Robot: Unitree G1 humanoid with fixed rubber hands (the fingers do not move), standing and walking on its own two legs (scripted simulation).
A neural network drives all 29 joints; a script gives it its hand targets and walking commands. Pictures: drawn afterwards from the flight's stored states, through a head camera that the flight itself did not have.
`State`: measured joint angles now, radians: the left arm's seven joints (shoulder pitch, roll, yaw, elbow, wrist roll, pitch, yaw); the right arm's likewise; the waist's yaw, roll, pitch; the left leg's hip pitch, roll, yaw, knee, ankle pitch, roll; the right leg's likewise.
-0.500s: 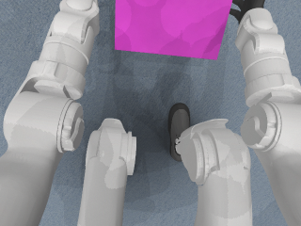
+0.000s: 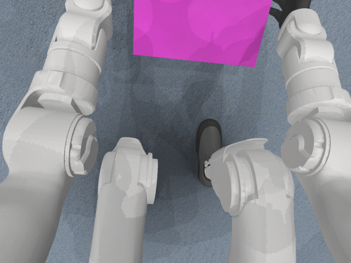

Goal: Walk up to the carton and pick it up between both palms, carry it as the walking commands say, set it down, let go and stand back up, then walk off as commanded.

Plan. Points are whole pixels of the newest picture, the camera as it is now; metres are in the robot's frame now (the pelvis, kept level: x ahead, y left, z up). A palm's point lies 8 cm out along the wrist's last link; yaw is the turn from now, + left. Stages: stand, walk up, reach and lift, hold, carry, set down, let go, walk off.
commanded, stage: set down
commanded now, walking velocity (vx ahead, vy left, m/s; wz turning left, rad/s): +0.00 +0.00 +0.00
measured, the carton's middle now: (195, 7) +0.55 -0.08 -0.28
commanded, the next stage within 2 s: none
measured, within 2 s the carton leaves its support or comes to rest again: rests again in 0.42 s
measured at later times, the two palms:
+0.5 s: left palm out of the picture +0.55 +0.09 -0.21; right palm (286, 25) +0.50 -0.24 -0.22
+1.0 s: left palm out of the picture +0.57 +0.11 -0.19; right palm (316, 12) +0.52 -0.27 -0.19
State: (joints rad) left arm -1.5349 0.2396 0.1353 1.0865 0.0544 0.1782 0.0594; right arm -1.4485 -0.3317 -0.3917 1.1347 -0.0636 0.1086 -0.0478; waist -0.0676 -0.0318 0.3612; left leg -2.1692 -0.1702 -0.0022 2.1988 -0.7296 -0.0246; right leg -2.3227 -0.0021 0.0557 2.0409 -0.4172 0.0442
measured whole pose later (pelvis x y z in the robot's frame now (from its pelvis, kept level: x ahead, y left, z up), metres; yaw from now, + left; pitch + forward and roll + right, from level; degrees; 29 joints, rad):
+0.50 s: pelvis +0.00 +0.00 +0.00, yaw +0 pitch +40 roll +0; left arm -1.53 0.27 0.08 1.11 -0.05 0.11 0.07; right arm -1.46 -0.34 -0.42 1.27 -0.05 0.00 -0.06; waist -0.07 -0.03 0.39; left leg -2.17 -0.15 0.00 2.20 -0.73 -0.02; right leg -2.32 -0.01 0.04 2.04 -0.42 0.04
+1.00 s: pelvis +0.00 -0.01 +0.00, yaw +1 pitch +39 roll +0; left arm -1.54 0.37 0.04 0.92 -0.11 0.15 0.09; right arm -1.47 -0.40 -0.42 1.11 0.05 0.02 -0.07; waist -0.08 -0.03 0.46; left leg -2.16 -0.12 0.00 2.20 -0.71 -0.02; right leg -2.30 -0.03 0.02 2.04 -0.42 0.02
